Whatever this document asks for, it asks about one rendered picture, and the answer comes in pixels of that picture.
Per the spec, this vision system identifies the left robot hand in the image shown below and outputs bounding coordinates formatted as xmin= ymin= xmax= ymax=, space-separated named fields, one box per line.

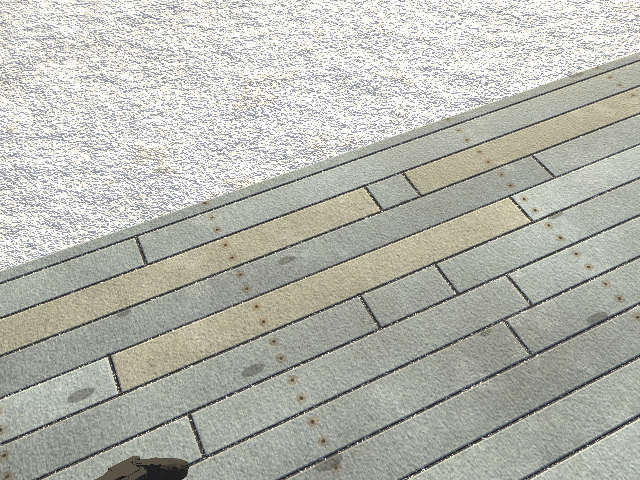
xmin=95 ymin=456 xmax=189 ymax=480

